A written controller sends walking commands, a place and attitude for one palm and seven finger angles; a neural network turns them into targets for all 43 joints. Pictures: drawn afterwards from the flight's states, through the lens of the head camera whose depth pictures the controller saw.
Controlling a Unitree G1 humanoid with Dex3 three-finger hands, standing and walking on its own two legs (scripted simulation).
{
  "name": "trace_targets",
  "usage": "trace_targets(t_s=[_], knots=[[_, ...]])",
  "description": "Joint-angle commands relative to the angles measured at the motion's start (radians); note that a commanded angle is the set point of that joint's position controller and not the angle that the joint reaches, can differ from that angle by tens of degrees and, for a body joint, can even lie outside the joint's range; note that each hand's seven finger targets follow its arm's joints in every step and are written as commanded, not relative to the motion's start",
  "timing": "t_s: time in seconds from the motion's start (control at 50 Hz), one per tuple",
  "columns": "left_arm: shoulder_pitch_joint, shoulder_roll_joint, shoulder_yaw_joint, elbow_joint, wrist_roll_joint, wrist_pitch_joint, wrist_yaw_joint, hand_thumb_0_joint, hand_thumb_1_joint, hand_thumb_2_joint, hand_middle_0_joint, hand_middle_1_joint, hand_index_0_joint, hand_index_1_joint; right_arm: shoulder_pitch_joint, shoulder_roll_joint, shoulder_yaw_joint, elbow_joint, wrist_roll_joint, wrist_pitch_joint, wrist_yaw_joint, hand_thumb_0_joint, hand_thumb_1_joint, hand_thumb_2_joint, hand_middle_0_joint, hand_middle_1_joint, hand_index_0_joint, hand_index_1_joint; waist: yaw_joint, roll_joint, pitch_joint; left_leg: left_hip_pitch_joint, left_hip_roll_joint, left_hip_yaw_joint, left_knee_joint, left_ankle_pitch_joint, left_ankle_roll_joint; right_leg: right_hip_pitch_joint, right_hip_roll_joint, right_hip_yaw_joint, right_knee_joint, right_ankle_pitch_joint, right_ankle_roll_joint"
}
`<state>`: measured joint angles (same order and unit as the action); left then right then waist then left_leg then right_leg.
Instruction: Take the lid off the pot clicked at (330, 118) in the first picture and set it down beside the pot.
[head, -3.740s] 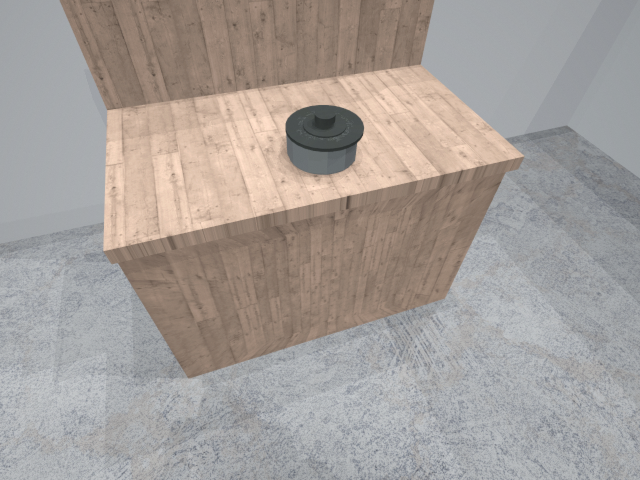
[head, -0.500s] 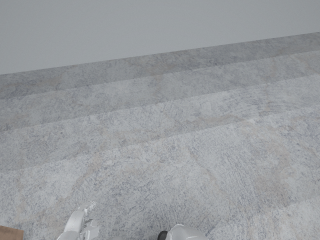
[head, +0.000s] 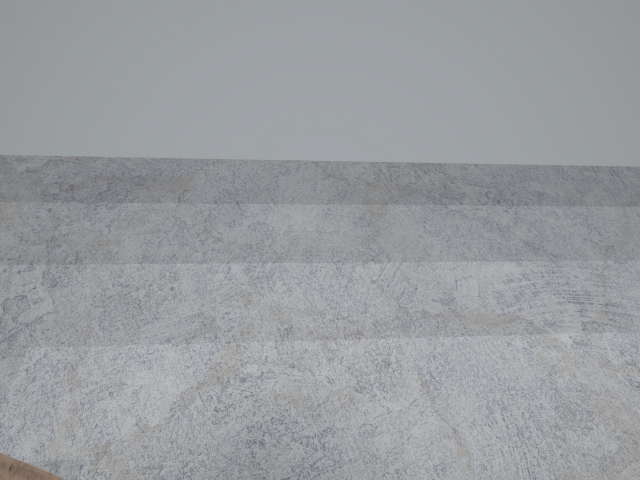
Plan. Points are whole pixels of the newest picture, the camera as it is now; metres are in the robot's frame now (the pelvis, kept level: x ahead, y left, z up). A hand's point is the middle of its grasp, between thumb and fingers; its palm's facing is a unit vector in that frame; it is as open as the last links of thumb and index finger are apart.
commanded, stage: turn to face it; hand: left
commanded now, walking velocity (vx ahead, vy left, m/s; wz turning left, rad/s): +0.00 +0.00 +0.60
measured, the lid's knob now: out of the picture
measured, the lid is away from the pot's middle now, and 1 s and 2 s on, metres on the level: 0.01 0.01 0.01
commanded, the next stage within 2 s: none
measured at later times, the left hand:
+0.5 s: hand out of the picture +0.09 +0.18 -0.13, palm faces +0.28 -0.91 -0.32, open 7.4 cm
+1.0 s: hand out of the picture -0.12 +0.13 -0.18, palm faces +0.62 -0.74 -0.25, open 7.4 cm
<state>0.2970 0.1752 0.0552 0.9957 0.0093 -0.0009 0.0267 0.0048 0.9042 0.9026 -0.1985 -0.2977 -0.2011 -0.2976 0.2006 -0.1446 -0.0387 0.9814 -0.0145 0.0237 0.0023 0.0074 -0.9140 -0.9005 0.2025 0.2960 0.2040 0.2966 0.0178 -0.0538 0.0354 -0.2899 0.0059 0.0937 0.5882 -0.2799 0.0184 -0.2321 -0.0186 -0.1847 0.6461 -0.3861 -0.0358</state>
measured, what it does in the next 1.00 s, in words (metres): steps on the spot, turning left: right foot, then left foot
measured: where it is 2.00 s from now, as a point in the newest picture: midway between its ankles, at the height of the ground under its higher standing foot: outside the picture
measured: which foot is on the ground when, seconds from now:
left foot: down 0.00-0.46, up 0.48-0.96, down 0.98-1.00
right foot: up 0.00-0.44, down 0.46-0.98, up 1.00-1.00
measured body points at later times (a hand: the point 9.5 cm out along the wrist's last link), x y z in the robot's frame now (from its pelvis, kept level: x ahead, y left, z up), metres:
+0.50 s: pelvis +0.01 -0.06 +0.00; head +0.06 -0.07 +0.45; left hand +0.07 +0.23 -0.11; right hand +0.13 -0.30 -0.15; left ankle +0.01 +0.09 -0.71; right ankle +0.03 -0.17 -0.73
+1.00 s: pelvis +0.01 -0.04 -0.01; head +0.04 +0.01 +0.44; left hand -0.15 +0.17 -0.16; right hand +0.29 -0.16 -0.12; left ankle -0.03 +0.04 -0.73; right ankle +0.04 -0.17 -0.72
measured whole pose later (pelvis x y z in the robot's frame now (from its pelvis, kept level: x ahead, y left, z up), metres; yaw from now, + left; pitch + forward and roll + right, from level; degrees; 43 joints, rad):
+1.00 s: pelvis +0.01 -0.04 -0.01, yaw +35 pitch +0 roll +0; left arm 0.34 0.25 0.07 0.93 0.01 0.04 0.02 0.01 0.90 0.90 -0.20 -0.30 -0.20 -0.30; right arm 0.05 -0.24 -0.06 0.87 -0.01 0.04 0.03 0.01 -0.91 -0.90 0.20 0.30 0.20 0.30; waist 0.05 -0.06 0.11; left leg -0.32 0.00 0.11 0.63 -0.28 0.03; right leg -0.26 -0.18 -0.25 0.78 -0.48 0.06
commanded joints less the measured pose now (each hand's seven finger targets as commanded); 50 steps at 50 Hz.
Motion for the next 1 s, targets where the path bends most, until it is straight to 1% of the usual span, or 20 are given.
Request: trace_targets(t_s=[0.0,0.06,0.18,0.3,0.36,0.4,0.42,0.44,0.46,0.48,0.52,0.56,0.62,0.72,0.84,0.88,0.92,0.94,0.96,0.98], knots=[[-0.036,0.117,0.036,-0.103,0.010,0.002,0.017,0.000,0.900,0.900,-0.200,-0.300,-0.200,-0.300,0.164,-0.212,-0.044,-0.025,-0.007,-0.011,-0.029,0.000,-0.900,-0.900,0.200,0.300,0.200,0.300,-0.064,0.224,-0.103,0.256,0.384,-0.418,-0.220,0.755,0.235,-0.322,-0.060,0.180,0.476,-0.210,0.098],[-0.047,0.116,0.045,-0.091,0.011,0.015,0.000,0.000,0.900,0.900,-0.200,-0.300,-0.200,-0.300,0.043,-0.203,-0.039,-0.070,-0.002,-0.023,-0.033,0.000,-0.900,-0.900,0.200,0.300,0.200,0.300,-0.017,0.132,-0.059,0.162,0.276,-0.338,-0.258,0.529,0.168,-0.332,-0.066,0.203,0.508,-0.031,0.119],[-0.065,0.117,0.048,-0.102,0.007,0.033,-0.003,0.000,0.900,0.900,-0.200,-0.300,-0.200,-0.300,0.047,-0.236,-0.060,-0.076,-0.001,-0.018,-0.028,0.000,-0.900,-0.900,0.200,0.300,0.200,0.300,-0.028,0.203,-0.052,0.127,0.203,-0.356,-0.287,0.302,0.146,-0.295,-0.048,0.189,0.363,0.016,0.148],[-0.140,0.124,0.044,-0.151,0.001,0.027,-0.001,0.000,0.900,0.900,-0.200,-0.300,-0.200,-0.300,0.062,-0.273,-0.084,-0.085,-0.009,-0.006,-0.024,0.000,-0.900,-0.900,0.200,0.300,0.200,0.300,-0.051,0.235,-0.080,0.151,0.192,-0.455,-0.233,0.359,0.153,-0.240,-0.007,0.192,0.175,-0.040,0.144],[-0.101,0.134,0.043,-0.156,-0.006,0.019,0.003,0.000,0.900,0.900,-0.200,-0.300,-0.200,-0.300,0.021,-0.287,-0.093,-0.107,-0.008,0.001,-0.022,0.000,-0.900,-0.900,0.200,0.300,0.200,0.300,-0.029,0.262,-0.108,0.093,0.171,-0.485,-0.177,0.439,0.136,-0.105,0.025,0.186,0.032,-0.018,0.131],[-0.025,0.161,0.050,-0.141,-0.009,0.009,0.008,0.000,0.900,0.900,-0.200,-0.300,-0.200,-0.300,-0.025,-0.277,-0.095,-0.127,0.001,0.005,-0.019,0.000,-0.900,-0.900,0.200,0.300,0.200,0.300,0.016,0.220,-0.128,-0.025,0.123,-0.471,-0.112,0.320,0.086,0.081,0.015,0.181,-0.186,0.142,0.125],[0.012,0.220,0.062,-0.140,0.001,-0.001,0.015,0.000,0.900,0.900,-0.200,-0.300,-0.200,-0.300,-0.022,-0.224,-0.088,-0.136,0.012,0.006,-0.014,0.000,-0.900,-0.900,0.200,0.300,0.200,0.300,0.036,0.055,-0.140,-0.189,0.051,-0.408,0.004,0.087,0.025,0.244,-0.125,0.304,-0.341,0.150,0.097],[0.003,0.332,0.078,-0.154,0.017,-0.006,0.021,0.000,0.900,0.900,-0.200,-0.300,-0.200,-0.300,-0.009,-0.148,-0.075,-0.160,0.015,0.007,-0.013,0.000,-0.900,-0.900,0.200,0.300,0.200,0.300,0.040,-0.274,-0.108,-0.385,-0.099,-0.181,0.272,-0.295,-0.074,0.295,-0.427,0.606,-0.418,0.174,-0.014],[-0.006,0.322,0.069,-0.167,0.008,0.003,0.021,0.000,0.900,0.900,-0.200,-0.300,-0.200,-0.300,-0.032,-0.202,-0.086,-0.166,-0.005,0.008,-0.012,0.000,-0.900,-0.900,0.200,0.300,0.200,0.300,0.041,-0.202,-0.069,-0.349,-0.043,-0.199,0.466,-0.340,-0.061,0.115,-0.490,0.590,-0.405,0.200,-0.075],[-0.081,0.264,0.058,-0.184,0.009,0.000,0.021,0.000,0.900,0.900,-0.200,-0.300,-0.200,-0.300,-0.016,-0.206,-0.086,-0.155,-0.010,0.015,-0.004,0.000,-0.900,-0.900,0.200,0.300,0.200,0.300,-0.005,-0.117,-0.024,-0.341,-0.014,-0.223,0.565,-0.255,-0.057,0.033,-0.424,0.493,-0.403,0.157,-0.079],[-0.141,0.207,0.038,-0.197,0.003,-0.008,0.015,0.000,0.900,0.900,-0.200,-0.300,-0.200,-0.300,0.007,-0.198,-0.082,-0.115,-0.013,0.024,0.011,0.000,-0.900,-0.900,0.200,0.300,0.200,0.300,-0.044,-0.126,0.009,-0.343,0.009,-0.170,0.651,-0.142,-0.080,0.048,-0.306,0.336,-0.344,0.351,-0.045],[-0.111,0.179,0.029,-0.195,0.004,-0.019,0.013,0.000,0.900,0.900,-0.200,-0.300,-0.200,-0.300,0.016,-0.184,-0.074,-0.108,-0.008,0.024,0.019,0.000,-0.900,-0.900,0.200,0.300,0.200,0.300,-0.039,-0.135,-0.003,-0.339,0.013,-0.126,0.649,-0.097,-0.100,0.109,-0.272,0.224,-0.286,0.610,-0.038],[-0.010,0.201,0.032,-0.170,0.006,-0.021,0.015,0.000,0.900,0.900,-0.200,-0.300,-0.200,-0.300,-0.044,-0.180,-0.065,-0.124,-0.004,0.032,0.018,0.000,-0.900,-0.900,0.200,0.300,0.200,0.300,-0.003,-0.130,-0.031,-0.348,0.019,-0.097,0.601,-0.101,-0.114,0.211,-0.288,0.183,-0.249,0.765,-0.045],[0.051,0.218,0.035,-0.156,0.012,-0.012,0.015,0.000,0.900,0.900,-0.200,-0.300,-0.200,-0.300,-0.143,-0.174,-0.053,-0.149,-0.002,0.037,0.023,0.000,-0.900,-0.900,0.200,0.300,0.200,0.300,0.027,-0.133,-0.019,-0.327,0.028,-0.060,0.500,-0.113,-0.110,0.231,-0.316,0.156,-0.253,0.744,-0.069],[0.055,0.238,0.046,-0.148,0.021,0.000,0.012,0.000,0.900,0.900,-0.200,-0.300,-0.200,-0.300,-0.197,-0.157,-0.036,-0.176,0.006,0.023,0.028,0.000,-0.900,-0.900,0.200,0.300,0.200,0.300,0.040,-0.163,-0.025,-0.164,0.021,0.008,0.227,-0.141,-0.071,0.178,-0.350,0.102,-0.213,0.717,-0.071],[0.050,0.252,0.054,-0.150,0.019,0.004,0.009,0.000,0.900,0.900,-0.200,-0.300,-0.200,-0.300,-0.166,-0.160,-0.035,-0.179,0.007,0.014,0.026,0.000,-0.900,-0.900,0.200,0.300,0.200,0.300,0.028,-0.164,-0.056,-0.091,0.009,0.030,0.121,-0.117,-0.051,0.175,-0.360,0.076,-0.166,0.723,-0.057],[0.032,0.256,0.059,-0.143,0.008,0.005,0.004,0.000,0.900,0.900,-0.200,-0.300,-0.200,-0.300,-0.043,-0.206,-0.049,-0.151,0.000,0.001,0.021,0.000,-0.900,-0.900,0.200,0.300,0.200,0.300,-0.041,-0.093,-0.125,0.129,0.001,0.024,-0.117,0.073,-0.026,0.103,-0.334,0.001,0.034,0.652,0.008],[0.035,0.218,0.054,-0.161,0.002,0.006,-0.003,0.000,0.900,0.900,-0.200,-0.300,-0.200,-0.300,0.044,-0.305,-0.075,-0.136,-0.006,-0.009,0.017,0.000,-0.900,-0.900,0.200,0.300,0.200,0.300,-0.084,0.136,-0.199,0.353,0.169,-0.196,-0.192,0.301,0.044,-0.103,-0.249,-0.028,0.276,0.356,0.075],[-0.016,0.157,0.034,-0.209,-0.003,0.009,-0.007,0.000,0.900,0.900,-0.200,-0.300,-0.200,-0.300,0.109,-0.411,-0.101,-0.130,0.006,-0.011,0.006,0.000,-0.900,-0.900,0.200,0.300,0.200,0.300,-0.121,0.402,-0.209,0.426,0.417,-0.539,-0.203,0.812,0.190,-0.368,-0.104,0.030,0.488,-0.291,0.150],[-0.046,0.193,0.034,-0.218,0.006,0.026,0.003,0.000,0.900,0.900,-0.200,-0.300,-0.200,-0.300,0.128,-0.396,-0.095,-0.108,0.011,0.002,0.002,0.000,-0.900,-0.900,0.200,0.300,0.200,0.300,-0.112,0.256,-0.213,0.401,0.440,-0.467,-0.177,0.799,0.242,-0.389,-0.125,0.151,0.552,-0.285,0.132]])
